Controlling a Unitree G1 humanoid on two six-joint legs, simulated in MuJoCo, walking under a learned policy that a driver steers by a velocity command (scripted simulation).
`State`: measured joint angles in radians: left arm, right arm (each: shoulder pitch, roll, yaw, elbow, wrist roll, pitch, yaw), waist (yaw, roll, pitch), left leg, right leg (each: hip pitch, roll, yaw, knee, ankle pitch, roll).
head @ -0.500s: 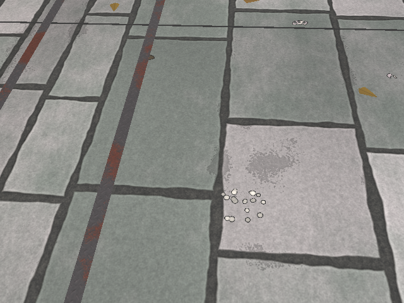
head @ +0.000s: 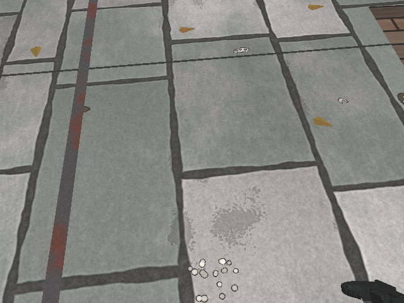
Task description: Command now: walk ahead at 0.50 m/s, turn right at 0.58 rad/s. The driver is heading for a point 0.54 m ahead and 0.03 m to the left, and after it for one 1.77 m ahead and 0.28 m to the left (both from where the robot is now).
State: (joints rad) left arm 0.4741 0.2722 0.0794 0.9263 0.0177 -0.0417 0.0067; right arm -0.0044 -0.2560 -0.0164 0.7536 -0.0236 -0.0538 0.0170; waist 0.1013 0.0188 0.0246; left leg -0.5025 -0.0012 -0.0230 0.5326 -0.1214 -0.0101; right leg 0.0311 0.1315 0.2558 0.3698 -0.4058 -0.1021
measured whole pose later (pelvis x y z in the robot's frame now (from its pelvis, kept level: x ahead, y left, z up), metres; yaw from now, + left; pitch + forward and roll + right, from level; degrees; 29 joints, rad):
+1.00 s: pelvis +0.45 -0.04 -0.01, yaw +4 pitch +0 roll -1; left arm 0.28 0.23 0.04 0.90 0.01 -0.04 0.04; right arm 0.17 -0.22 -0.05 0.81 -0.04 -0.01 0.03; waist 0.01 0.00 0.08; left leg -0.41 -0.02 0.09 0.57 -0.16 0.11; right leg -0.12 -0.04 -0.27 0.64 -0.43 -0.03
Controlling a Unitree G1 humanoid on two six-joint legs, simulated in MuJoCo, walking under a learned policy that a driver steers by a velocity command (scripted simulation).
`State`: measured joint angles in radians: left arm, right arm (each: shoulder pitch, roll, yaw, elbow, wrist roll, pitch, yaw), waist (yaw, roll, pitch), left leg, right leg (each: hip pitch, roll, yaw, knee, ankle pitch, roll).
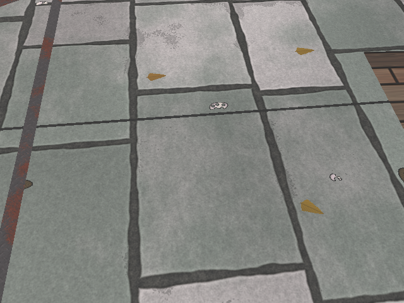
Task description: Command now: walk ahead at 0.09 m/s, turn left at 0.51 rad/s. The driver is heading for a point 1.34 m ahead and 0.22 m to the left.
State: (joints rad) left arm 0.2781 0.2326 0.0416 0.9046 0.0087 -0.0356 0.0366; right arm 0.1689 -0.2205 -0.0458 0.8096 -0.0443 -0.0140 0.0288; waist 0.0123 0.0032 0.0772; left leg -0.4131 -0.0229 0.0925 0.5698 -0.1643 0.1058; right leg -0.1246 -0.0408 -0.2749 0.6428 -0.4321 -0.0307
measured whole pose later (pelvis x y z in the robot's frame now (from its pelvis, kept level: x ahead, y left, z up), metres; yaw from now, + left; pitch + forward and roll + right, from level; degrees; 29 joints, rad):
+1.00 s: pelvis +0.03 -0.02 +0.02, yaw +25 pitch -1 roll +0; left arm 0.26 0.26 0.03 0.84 0.03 0.02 0.00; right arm 0.21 -0.23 -0.02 0.86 -0.02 0.03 -0.01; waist 0.01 -0.03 0.02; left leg -0.12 -0.05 -0.05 0.40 -0.27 0.05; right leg -0.25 0.00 -0.03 0.65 -0.43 -0.04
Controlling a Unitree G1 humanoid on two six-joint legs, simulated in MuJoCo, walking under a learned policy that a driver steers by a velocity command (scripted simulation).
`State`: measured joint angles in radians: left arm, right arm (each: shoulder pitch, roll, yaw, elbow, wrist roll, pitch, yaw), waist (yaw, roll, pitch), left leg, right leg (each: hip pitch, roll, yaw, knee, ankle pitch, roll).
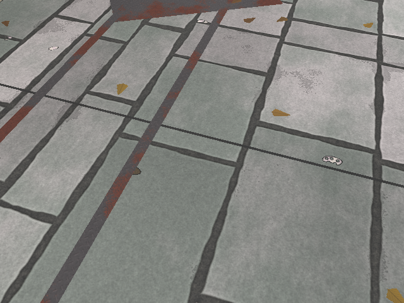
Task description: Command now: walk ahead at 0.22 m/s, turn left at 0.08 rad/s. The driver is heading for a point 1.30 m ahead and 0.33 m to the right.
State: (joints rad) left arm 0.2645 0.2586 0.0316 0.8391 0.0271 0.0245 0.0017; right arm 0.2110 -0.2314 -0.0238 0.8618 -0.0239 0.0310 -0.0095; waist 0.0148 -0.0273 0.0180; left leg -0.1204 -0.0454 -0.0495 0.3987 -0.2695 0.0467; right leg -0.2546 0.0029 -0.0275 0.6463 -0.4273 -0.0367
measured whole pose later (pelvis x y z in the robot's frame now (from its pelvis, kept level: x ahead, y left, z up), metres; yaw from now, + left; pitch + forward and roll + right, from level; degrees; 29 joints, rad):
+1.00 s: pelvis +0.43 +0.00 +0.00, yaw -7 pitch -1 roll +1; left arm 0.25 0.25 0.06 0.93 0.03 -0.02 -0.03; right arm 0.30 -0.23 -0.04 0.96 -0.02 -0.10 0.00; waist 0.00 -0.04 0.05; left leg -0.12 -0.04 0.19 0.30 -0.19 0.09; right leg -0.56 -0.08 0.01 1.10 -0.20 -0.07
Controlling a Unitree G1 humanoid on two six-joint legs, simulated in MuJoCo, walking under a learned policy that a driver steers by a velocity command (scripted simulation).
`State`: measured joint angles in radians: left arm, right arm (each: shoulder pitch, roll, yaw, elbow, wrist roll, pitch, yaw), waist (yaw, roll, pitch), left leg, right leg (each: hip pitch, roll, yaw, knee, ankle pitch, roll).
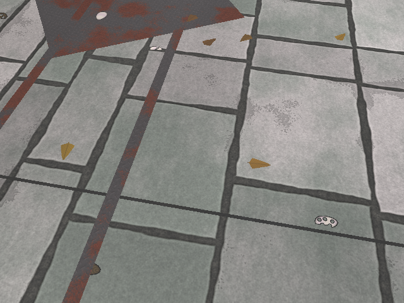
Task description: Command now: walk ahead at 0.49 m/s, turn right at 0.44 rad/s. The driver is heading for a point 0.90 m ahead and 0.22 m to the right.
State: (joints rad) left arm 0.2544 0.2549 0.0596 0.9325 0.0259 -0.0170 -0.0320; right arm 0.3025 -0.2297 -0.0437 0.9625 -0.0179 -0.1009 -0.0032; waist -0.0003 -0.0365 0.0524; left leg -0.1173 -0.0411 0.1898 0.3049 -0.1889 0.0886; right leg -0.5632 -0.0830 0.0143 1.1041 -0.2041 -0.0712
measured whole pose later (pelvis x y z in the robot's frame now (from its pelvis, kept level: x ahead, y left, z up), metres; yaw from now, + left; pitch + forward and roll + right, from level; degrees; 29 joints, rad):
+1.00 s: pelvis +0.56 -0.10 -0.01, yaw -30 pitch +0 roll +0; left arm 0.30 0.29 0.06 0.87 0.03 -0.05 -0.02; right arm 0.24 -0.25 -0.04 0.83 -0.03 -0.07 0.01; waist 0.01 -0.04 0.04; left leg -0.27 -0.04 0.05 0.43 -0.17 0.06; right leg -0.39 0.05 0.07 1.13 -0.33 -0.07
